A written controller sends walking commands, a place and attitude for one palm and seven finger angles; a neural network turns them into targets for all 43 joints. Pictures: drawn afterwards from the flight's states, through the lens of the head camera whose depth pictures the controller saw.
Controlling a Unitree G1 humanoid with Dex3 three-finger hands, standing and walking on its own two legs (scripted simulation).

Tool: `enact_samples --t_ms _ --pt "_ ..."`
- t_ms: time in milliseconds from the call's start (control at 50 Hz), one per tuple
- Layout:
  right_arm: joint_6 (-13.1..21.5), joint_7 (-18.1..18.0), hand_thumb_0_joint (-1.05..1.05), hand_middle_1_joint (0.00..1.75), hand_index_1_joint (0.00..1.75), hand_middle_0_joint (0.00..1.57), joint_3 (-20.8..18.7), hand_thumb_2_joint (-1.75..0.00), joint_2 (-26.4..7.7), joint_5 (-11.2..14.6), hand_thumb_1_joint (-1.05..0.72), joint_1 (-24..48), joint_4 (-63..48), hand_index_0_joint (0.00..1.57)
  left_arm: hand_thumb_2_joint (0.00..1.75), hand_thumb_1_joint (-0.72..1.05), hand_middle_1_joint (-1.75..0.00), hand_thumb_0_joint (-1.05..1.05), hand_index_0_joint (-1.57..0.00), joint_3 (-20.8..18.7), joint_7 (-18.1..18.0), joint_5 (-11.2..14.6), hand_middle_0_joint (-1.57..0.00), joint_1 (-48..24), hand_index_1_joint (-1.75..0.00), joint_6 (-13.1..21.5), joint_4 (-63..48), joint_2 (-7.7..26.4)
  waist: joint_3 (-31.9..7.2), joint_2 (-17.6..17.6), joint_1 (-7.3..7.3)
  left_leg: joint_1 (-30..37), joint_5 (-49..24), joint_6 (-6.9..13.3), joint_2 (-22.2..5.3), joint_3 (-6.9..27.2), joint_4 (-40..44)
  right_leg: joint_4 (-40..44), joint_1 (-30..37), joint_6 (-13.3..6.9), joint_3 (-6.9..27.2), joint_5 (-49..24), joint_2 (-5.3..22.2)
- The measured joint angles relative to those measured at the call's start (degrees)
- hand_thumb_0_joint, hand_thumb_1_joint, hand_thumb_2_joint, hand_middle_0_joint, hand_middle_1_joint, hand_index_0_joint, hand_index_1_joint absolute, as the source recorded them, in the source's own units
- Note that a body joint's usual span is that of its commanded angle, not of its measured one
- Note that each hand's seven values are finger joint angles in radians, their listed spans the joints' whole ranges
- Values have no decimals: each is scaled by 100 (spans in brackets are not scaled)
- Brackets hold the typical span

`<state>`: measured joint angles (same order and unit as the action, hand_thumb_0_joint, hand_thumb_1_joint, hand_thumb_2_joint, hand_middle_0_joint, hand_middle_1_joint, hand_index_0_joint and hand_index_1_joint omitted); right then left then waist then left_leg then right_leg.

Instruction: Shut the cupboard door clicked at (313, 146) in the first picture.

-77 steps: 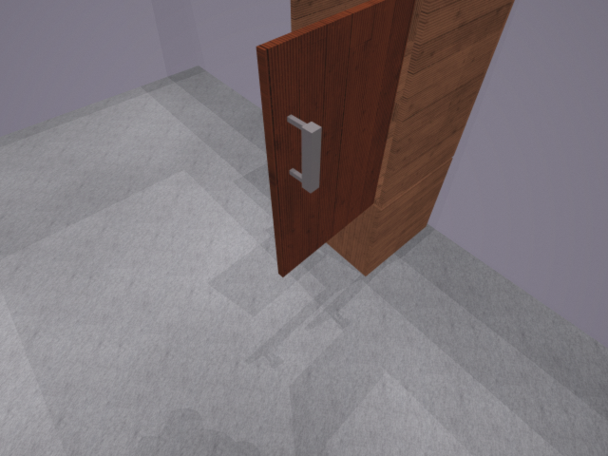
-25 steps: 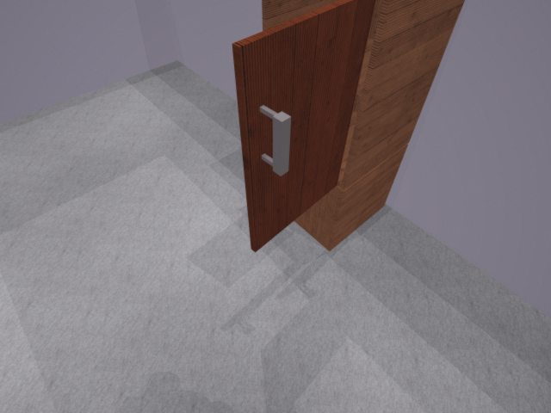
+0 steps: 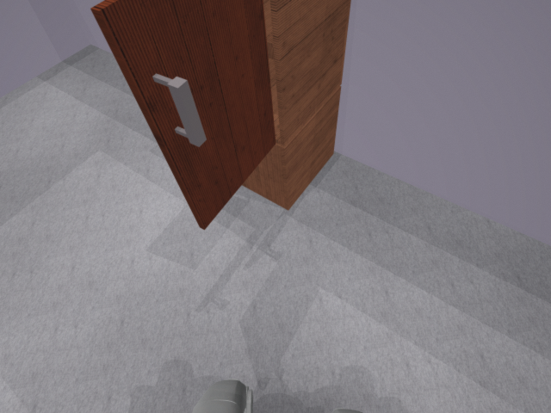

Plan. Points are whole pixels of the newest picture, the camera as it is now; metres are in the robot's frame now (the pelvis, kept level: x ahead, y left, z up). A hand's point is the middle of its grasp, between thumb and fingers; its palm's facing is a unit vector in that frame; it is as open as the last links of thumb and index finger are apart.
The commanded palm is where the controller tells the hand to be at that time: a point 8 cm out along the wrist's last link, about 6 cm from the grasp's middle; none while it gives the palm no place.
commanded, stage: walk around to get in front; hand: left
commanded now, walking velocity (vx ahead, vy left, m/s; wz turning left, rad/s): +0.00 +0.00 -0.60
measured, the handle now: (179, 110) +0.59 +0.23 +0.07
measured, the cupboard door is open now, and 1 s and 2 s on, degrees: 93 93 93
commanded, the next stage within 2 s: none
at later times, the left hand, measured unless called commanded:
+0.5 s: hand (163, 393) +0.15 +0.22 -0.16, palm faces -0.19 -0.96 -0.21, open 7.4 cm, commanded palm none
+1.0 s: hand (243, 349) +0.22 +0.09 -0.15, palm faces -0.54 -0.81 -0.22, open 7.4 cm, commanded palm none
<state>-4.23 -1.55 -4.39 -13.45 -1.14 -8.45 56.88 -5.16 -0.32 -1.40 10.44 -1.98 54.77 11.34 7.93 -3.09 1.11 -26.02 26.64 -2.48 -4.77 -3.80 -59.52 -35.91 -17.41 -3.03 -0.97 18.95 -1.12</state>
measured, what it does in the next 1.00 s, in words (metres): steps on the spot, turning right: left foot, then right foot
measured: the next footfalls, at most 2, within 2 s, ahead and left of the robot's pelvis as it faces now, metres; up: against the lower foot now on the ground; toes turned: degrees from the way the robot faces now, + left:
left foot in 0.34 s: +0.06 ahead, +0.15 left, +0.00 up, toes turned -10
right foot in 0.70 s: +0.03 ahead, -0.13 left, +0.00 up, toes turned -29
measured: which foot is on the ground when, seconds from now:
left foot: up 0.00-0.32, down 0.34-0.70, up 0.72-1.00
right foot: down 0.00-0.32, up 0.34-0.68, down 0.70-1.00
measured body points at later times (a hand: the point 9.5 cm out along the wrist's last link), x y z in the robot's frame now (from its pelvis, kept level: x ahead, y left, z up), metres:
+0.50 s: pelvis +0.02 +0.03 +0.01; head +0.10 +0.04 +0.46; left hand +0.16 +0.27 -0.15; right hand +0.05 -0.23 -0.12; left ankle +0.02 +0.16 -0.73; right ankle -0.04 -0.10 -0.64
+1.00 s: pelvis +0.04 -0.01 +0.01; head +0.09 -0.05 +0.45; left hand +0.25 +0.14 -0.14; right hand -0.04 -0.28 -0.13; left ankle +0.11 +0.11 -0.68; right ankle +0.00 -0.11 -0.73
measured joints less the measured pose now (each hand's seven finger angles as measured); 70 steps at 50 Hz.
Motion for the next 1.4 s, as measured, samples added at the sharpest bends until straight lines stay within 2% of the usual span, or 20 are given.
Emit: enact_samples --t_ms 60,180,260,320,380,460,500,560,660,700,740,780,840,940,1080,1120,1180,1260,1320,1400 --pt "30 17 1 29 30 20 3 -90 -1 7 -91 169 -149 20 90 91 -30 0 -20 33 -33 17 -20 63 -30 2 -14 -17 -24 139 10 -180 -275 -67 134 127 -349 395 93 -21 203 -251 -78" --pt "90 -27 1 29 30 20 27 -90 25 51 -91 437 -402 20 90 91 -30 0 -20 94 -26 9 -20 168 -30 28 -45 -84 -113 277 81 54 -242 -127 266 323 375 747 162 -9 566 -474 -242" --pt "144 -49 1 29 30 20 80 -90 111 91 -91 557 -520 20 90 91 -30 0 -20 65 -15 -2 -20 186 -30 0 -83 -48 -154 398 152 355 -158 -80 357 398 1161 713 98 58 784 -474 -331" --pt "269 -59 1 29 30 20 162 -90 169 111 -91 516 -637 20 90 91 -30 1 -20 32 -12 30 -20 219 -30 -67 -102 23 -248 458 133 869 -755 8 334 403 2503 452 -70 165 925 -353 -441" --pt "364 -96 1 29 30 20 251 -90 241 24 -91 374 -679 20 90 91 -30 1 -20 0 48 52 -20 83 -30 -164 -85 160 -202 520 126 996 -820 219 243 279 2608 -999 -578 364 692 819 -393" --pt "352 -108 1 29 30 20 361 -90 361 -55 -91 43 -671 20 90 91 -30 1 -20 -91 151 9 -20 -82 -30 -164 -171 347 -132 548 143 1282 -787 191 58 63 2922 -2770 -1164 597 276 927 -132" --pt "340 -108 1 30 30 20 367 -90 368 -64 -91 -90 -646 20 90 91 -30 1 -20 -107 190 17 -20 -143 -30 -158 -247 389 -83 494 139 1401 -841 163 -45 -66 3065 -2961 -1270 655 141 802 32" --pt "337 -90 1 30 30 20 333 -90 329 -68 -90 -260 -593 20 90 91 -30 1 -20 -93 234 27 -20 -222 -30 -174 -310 408 -22 396 89 1543 -816 103 -184 -316 3137 -2458 -1192 673 -21 605 235" --pt "293 -28 1 30 30 20 215 -90 137 -72 -90 -500 -501 20 90 91 -30 1 -20 -16 288 35 -19 -376 -30 -148 -345 371 45 200 -94 1614 -485 -69 -415 -735 2748 -686 -564 513 -304 303 303" --pt "246 10 1 30 30 20 162 -90 30 -17 -90 -637 -467 20 90 91 -30 1 -20 31 291 22 -20 -389 -30 -38 -406 383 -16 167 -141 1399 -220 -145 -516 -823 2112 92 -214 323 -336 -580 290" --pt "94 3 1 30 30 20 112 -90 -125 37 -90 -529 -373 20 90 91 -30 1 -20 72 200 42 -20 -471 -30 71 -404 292 95 31 -193 872 395 -143 -438 -360 751 -224 -305 163 -285 -354 191" --pt "-11 -12 1 29 30 20 72 -90 -212 59 -91 -421 -319 20 90 91 -30 1 -20 113 115 55 -20 -481 -30 59 -422 199 133 -12 -220 404 395 -119 -271 -36 -247 -158 -221 113 -204 -149 121" --pt "-47 28 1 29 30 20 59 -90 -219 41 -91 -278 -354 20 90 91 -30 0 -20 150 39 49 -20 -405 -30 -12 -427 123 56 90 -212 -40 -52 -149 -136 93 -676 207 -106 125 10 -321 41" --pt "39 65 1 29 30 20 77 -90 -114 29 -91 -127 -523 20 90 91 -30 1 -20 206 55 25 -20 -275 -30 -38 -377 46 -108 265 -203 -115 -394 -178 19 216 48 600 -18 101 318 -554 -81" --pt "216 11 1 29 30 20 167 -90 92 86 -91 -57 -626 20 90 90 -30 1 -20 155 83 34 -20 -128 -30 -72 -351 36 -298 408 -89 683 -626 -85 273 210 2135 463 -163 248 677 -479 -289" --pt "323 -15 1 29 30 20 219 -90 173 51 -91 -110 -638 20 90 91 -30 1 -20 109 85 76 -20 -120 -30 -129 -322 101 -354 484 -91 839 -774 207 269 140 2532 -11 -390 321 708 24 -332" --pt "363 -46 1 29 30 20 340 -90 310 -36 -91 -219 -647 20 90 91 -30 1 -20 27 141 30 -20 -139 -30 -196 -267 226 -314 566 -34 1018 -733 354 143 -82 2647 -1742 -938 458 424 835 -285" --pt "378 -77 1 30 30 20 388 -90 396 -67 -91 -406 -646 20 90 91 -30 1 -20 -49 215 18 -20 -131 -30 -192 -283 316 -270 495 10 1333 -876 318 -61 -324 3074 -2967 -1299 623 104 665 -10" --pt "383 -75 1 30 30 20 366 -90 401 -64 -90 -489 -611 20 90 91 -30 1 -20 -64 245 21 -20 -124 -30 -204 -289 335 -228 426 12 1499 -866 277 -186 -569 3195 -2799 -1270 670 -17 486 204" --pt "378 -38 1 30 30 20 301 -90 344 -77 -90 -592 -546 20 90 91 -30 1 -20 -36 274 17 -20 -213 -30 -231 -250 306 -157 334 -76 1629 -703 200 -312 -900 3080 -1782 -951 632 -211 432 367"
